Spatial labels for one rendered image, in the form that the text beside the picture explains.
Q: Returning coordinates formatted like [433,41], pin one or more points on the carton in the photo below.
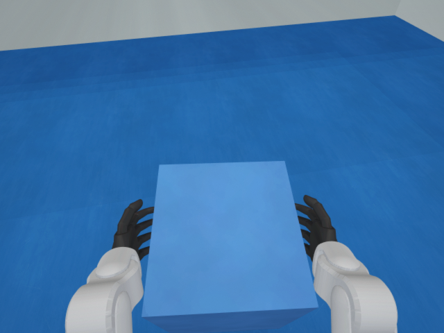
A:
[226,251]

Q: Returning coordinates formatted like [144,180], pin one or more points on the robot right hand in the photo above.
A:
[320,226]

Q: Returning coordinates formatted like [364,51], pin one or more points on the robot left forearm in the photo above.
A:
[105,303]

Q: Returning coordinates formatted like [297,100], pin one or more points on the robot left hand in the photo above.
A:
[128,228]

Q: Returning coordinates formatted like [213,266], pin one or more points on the robot right forearm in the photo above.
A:
[359,302]

